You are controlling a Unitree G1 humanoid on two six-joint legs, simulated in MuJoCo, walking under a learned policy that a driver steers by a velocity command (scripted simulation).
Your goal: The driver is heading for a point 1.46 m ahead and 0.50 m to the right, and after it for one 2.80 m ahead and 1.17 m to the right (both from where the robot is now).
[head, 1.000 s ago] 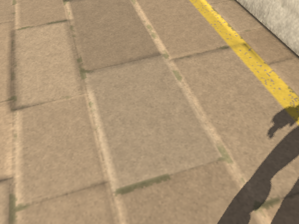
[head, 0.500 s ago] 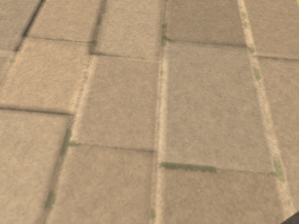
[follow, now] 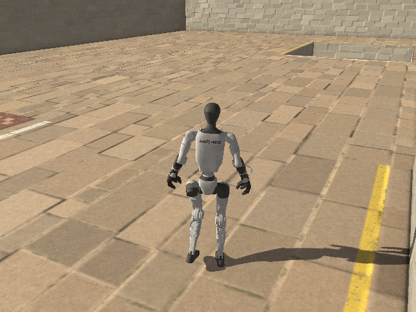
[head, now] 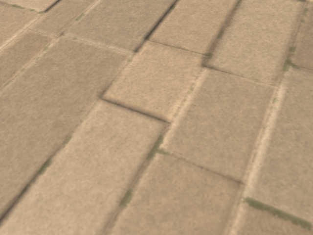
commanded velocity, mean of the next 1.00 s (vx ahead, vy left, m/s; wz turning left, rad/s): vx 0.22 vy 0.00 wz -0.32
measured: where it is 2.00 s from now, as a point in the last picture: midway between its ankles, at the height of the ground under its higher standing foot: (294, 142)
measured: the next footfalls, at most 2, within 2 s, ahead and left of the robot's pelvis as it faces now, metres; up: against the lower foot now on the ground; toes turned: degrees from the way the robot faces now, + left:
left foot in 0.22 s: +0.03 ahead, +0.12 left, +0.00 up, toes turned -4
right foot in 0.82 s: +0.07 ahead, -0.14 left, +0.00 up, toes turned -21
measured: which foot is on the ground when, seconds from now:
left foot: up 0.00-0.20, down 0.22-0.84, up 0.86-1.00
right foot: down 0.00-0.48, up 0.50-0.80, down 0.82-1.00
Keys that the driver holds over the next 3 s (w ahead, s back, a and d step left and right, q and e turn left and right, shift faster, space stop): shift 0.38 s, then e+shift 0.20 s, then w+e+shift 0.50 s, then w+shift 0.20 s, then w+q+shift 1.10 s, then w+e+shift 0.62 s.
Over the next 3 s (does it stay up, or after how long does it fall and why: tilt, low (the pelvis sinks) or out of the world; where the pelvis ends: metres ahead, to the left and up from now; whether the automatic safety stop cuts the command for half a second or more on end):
stays up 1.81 -0.54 -0.02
